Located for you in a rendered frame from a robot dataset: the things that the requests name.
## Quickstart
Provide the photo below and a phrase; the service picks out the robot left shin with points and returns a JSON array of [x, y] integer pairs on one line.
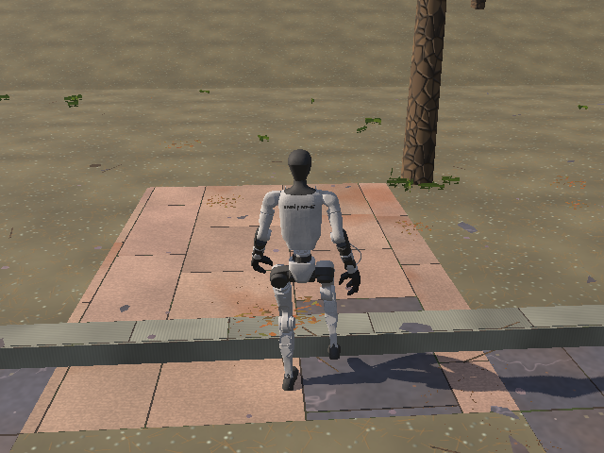
[[286, 345]]

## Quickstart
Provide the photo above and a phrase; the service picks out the right robot upper arm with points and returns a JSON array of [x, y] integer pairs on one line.
[[335, 218]]

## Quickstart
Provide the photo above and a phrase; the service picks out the robot left forearm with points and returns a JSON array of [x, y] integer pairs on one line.
[[258, 248]]

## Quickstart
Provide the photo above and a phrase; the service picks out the robot left hand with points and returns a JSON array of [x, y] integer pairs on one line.
[[255, 264]]

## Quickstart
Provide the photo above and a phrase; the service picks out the right robot foot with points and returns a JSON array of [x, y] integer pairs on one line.
[[334, 352]]

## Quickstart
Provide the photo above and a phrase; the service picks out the robot right forearm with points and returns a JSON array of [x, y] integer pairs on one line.
[[347, 255]]

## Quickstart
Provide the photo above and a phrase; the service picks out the left robot upper arm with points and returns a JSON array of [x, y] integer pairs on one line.
[[270, 200]]

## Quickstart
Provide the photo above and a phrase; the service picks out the robot right hand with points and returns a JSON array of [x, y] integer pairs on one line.
[[355, 281]]

